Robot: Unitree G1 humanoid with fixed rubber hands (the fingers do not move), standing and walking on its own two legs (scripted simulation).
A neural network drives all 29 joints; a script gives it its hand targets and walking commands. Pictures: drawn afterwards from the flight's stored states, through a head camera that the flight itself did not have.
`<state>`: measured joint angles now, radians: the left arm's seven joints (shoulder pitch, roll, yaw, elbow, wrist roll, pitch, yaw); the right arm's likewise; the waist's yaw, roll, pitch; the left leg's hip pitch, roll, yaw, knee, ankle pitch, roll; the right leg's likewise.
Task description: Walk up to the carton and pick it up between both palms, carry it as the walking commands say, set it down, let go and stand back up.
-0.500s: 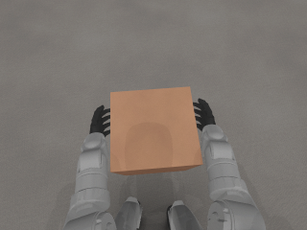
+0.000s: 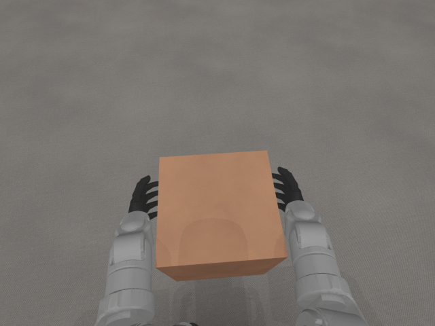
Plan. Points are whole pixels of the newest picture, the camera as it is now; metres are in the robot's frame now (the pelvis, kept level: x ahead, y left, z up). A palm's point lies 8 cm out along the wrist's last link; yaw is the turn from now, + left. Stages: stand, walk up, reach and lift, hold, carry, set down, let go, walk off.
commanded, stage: reach and lift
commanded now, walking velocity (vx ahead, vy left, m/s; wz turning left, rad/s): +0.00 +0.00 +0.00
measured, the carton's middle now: (217, 222) +0.33 +0.02 -0.08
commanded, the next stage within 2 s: hold in 1.82 s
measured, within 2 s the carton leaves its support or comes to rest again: neither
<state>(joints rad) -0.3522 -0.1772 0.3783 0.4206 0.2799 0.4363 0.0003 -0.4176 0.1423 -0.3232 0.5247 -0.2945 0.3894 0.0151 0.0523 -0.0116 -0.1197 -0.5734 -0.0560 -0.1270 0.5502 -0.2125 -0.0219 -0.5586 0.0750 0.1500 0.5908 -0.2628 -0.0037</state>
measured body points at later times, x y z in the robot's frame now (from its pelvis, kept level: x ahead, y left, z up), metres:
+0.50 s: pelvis +0.01 +0.00 +0.02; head -0.02 +0.00 +0.47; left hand +0.30 +0.17 +0.04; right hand +0.33 -0.13 +0.05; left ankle +0.03 +0.13 -0.73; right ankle +0.01 -0.12 -0.73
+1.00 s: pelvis +0.00 +0.00 +0.02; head -0.05 +0.00 +0.47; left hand +0.31 +0.16 +0.06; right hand +0.31 -0.15 +0.06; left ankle +0.03 +0.13 -0.73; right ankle +0.01 -0.11 -0.73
